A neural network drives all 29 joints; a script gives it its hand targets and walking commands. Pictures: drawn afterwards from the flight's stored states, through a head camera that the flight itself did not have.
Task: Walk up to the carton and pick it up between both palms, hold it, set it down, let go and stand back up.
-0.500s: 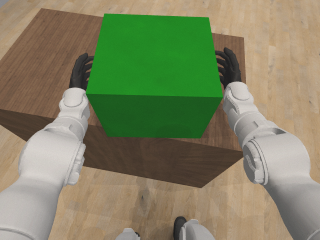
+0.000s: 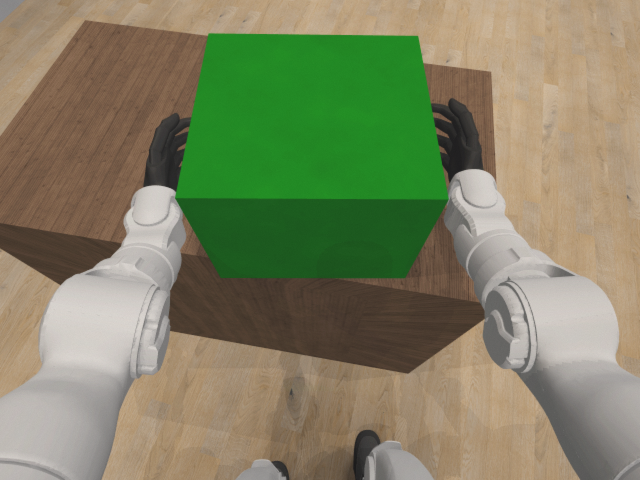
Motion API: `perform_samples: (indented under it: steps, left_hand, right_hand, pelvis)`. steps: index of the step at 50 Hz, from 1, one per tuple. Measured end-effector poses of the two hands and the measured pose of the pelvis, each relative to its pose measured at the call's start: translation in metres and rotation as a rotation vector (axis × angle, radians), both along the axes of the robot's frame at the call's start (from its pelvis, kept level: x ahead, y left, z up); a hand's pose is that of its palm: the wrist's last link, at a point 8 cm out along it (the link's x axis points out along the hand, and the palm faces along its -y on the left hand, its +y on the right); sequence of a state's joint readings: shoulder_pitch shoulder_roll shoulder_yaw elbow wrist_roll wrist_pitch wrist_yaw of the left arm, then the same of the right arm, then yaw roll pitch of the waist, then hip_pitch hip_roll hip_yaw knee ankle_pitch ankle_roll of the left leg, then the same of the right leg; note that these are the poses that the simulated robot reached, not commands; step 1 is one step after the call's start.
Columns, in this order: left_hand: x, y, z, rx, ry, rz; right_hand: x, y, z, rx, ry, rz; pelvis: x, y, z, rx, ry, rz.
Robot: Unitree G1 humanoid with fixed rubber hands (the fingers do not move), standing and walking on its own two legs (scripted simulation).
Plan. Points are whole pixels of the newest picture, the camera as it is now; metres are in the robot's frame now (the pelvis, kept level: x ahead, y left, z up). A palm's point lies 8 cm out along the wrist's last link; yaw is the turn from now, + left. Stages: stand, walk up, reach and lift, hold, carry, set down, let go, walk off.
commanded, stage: reach and lift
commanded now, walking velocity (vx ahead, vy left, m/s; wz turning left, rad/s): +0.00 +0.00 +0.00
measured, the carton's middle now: (313, 164) +0.52 +0.01 +0.01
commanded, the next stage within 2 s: none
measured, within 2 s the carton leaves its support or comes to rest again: leaves its support in 1.76 s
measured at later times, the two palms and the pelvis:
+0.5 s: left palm (166, 185) +0.46 +0.19 +0.05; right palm (459, 173) +0.46 -0.17 +0.06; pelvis +0.04 +0.01 +0.03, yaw -1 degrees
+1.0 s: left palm (164, 188) +0.45 +0.20 +0.05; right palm (461, 176) +0.45 -0.17 +0.06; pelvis +0.03 +0.01 +0.03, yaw -1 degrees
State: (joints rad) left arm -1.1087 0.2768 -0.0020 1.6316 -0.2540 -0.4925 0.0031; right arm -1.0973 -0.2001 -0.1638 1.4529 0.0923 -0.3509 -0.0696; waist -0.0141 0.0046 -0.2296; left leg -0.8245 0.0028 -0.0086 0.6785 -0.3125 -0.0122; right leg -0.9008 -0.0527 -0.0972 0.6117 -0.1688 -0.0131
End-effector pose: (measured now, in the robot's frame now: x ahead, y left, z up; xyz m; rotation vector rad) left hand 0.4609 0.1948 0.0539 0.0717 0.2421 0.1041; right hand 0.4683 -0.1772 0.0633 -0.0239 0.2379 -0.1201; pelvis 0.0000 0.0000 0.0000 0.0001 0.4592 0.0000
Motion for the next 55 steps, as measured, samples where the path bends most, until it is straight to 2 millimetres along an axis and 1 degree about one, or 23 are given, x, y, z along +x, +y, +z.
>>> perform_samples:
  steps: [9,16,24,29,43,55]
  left_hand:
    - [-0.002,0.000,-0.003,-0.040,-0.018,0.000]
    - [-0.001,0.000,-0.007,-0.054,-0.052,0.002]
    - [-0.001,0.000,-0.008,-0.069,-0.050,0.007]
    - [-0.001,0.000,-0.008,-0.069,-0.049,0.007]
    - [-0.002,0.000,-0.008,-0.060,-0.054,0.002]
    - [-0.012,0.002,-0.005,-0.057,-0.116,-0.004]
  right_hand:
    - [-0.004,0.002,-0.005,0.012,-0.057,-0.023]
    - [-0.006,0.003,-0.010,0.028,-0.103,-0.039]
    - [-0.006,0.003,-0.008,-0.005,-0.087,-0.035]
    - [-0.006,0.003,-0.007,-0.014,-0.080,-0.033]
    - [-0.008,0.003,-0.005,-0.051,-0.092,-0.031]
    - [-0.021,0.005,0.001,-0.084,-0.161,-0.032]
  pelvis:
    - [0.006,0.006,0.014,-0.009,-0.060,0.010]
    - [0.017,0.012,0.024,-0.011,-0.091,0.001]
    - [0.034,0.010,0.028,-0.017,-0.123,-0.009]
    - [0.039,0.009,0.030,-0.021,-0.143,-0.006]
    - [0.038,0.010,0.030,-0.019,-0.128,-0.004]
    - [0.029,0.011,0.030,-0.020,-0.110,-0.005]
